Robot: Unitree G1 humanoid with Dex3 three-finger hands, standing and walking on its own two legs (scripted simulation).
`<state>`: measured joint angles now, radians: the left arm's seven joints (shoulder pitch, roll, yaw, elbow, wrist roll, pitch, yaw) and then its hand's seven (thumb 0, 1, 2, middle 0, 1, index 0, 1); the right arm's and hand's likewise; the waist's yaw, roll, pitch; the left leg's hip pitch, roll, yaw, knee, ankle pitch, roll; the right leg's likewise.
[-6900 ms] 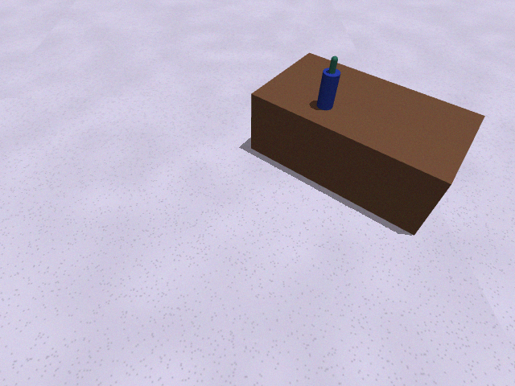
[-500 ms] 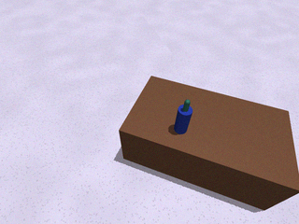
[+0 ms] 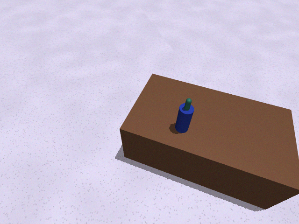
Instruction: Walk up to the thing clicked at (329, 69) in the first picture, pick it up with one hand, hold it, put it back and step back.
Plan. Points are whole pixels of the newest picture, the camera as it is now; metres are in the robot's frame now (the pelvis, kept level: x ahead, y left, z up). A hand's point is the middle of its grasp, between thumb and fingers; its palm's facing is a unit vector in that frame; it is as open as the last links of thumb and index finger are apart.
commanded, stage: stand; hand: left
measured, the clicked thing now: (185, 114) +0.69 -0.21 -0.30
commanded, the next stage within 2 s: walk up in 0.34 s
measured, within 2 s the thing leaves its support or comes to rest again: neither
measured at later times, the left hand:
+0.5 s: hand out of the picture +0.09 +0.26 -0.16, palm faces -0.12 -0.93 -0.36, open 7.4 cm
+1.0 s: hand (120, 219) +0.18 +0.09 -0.19, palm faces -0.30 -0.91 -0.29, open 7.4 cm
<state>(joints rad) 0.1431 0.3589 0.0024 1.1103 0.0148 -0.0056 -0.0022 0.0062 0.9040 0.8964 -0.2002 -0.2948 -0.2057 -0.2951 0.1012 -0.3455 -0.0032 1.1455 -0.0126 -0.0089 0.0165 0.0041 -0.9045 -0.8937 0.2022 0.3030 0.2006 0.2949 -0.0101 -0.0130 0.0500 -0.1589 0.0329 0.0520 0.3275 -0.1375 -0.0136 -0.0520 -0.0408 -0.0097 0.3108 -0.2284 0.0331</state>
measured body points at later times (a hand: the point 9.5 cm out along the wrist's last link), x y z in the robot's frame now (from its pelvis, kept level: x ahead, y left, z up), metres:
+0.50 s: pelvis +0.00 -0.03 -0.01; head +0.03 -0.01 +0.44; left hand +0.10 +0.30 -0.13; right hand +0.06 -0.36 -0.11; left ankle +0.03 +0.13 -0.75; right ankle -0.03 -0.16 -0.70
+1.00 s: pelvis +0.08 -0.16 -0.03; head +0.11 -0.12 +0.42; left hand +0.19 +0.14 -0.17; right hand +0.04 -0.48 -0.11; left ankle +0.13 -0.07 -0.75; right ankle +0.03 -0.27 -0.72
